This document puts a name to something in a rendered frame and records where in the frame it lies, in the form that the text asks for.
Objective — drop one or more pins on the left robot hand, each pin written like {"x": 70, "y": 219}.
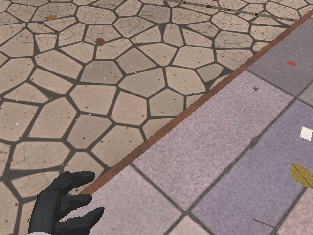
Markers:
{"x": 52, "y": 204}

